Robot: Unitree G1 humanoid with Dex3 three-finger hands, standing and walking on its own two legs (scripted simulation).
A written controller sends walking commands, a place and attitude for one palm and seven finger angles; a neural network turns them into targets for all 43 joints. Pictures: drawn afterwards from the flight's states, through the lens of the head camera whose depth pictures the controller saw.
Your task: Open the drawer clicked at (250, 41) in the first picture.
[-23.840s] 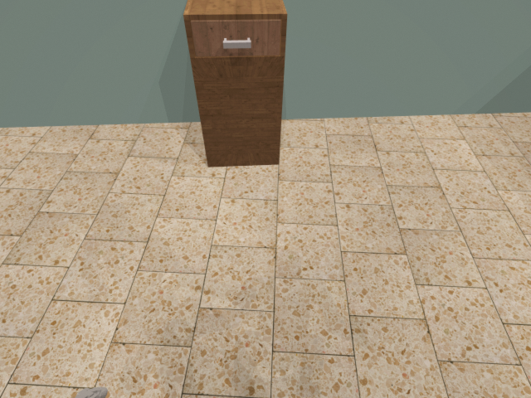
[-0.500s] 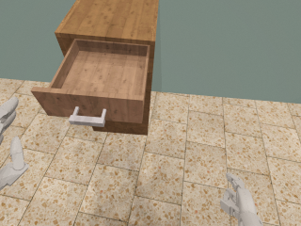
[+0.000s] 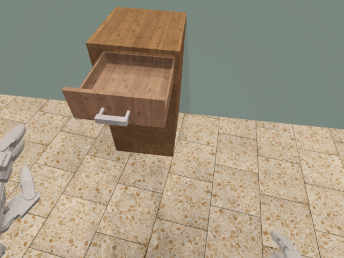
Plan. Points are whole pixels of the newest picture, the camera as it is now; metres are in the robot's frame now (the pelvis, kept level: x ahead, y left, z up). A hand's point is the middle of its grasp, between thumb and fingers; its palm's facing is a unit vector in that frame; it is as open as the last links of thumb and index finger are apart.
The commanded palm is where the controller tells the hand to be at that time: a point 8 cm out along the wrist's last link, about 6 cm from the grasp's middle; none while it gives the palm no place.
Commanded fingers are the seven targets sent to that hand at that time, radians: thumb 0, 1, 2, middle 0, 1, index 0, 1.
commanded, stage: stop stepping back and stand still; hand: left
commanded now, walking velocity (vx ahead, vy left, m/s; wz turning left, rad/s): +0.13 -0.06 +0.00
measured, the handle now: (113, 116) +0.58 +0.22 -0.06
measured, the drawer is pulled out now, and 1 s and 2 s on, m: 0.30 0.30 0.30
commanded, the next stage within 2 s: let the arm hang, fingers relaxed in 0.26 s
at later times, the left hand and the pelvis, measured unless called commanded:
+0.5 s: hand (68, 229) +0.19 +0.24 -0.03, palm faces +0.17 -0.90 -0.40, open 7.4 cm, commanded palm none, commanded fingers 0.00 0.90 0.90 -0.20 -0.30 -0.20 -0.30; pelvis +0.00 +0.00 -0.01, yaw +2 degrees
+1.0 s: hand out of the picture -0.04 +0.20 -0.16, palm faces +0.04 -0.97 -0.23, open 7.3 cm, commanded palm none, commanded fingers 0.00 0.90 0.90 -0.20 -0.30 -0.20 -0.30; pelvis +0.00 +0.01 +0.01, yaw +1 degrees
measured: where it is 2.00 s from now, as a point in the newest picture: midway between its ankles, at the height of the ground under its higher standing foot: outside the picture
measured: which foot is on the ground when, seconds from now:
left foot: down 0.00-1.00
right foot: down 0.00-1.00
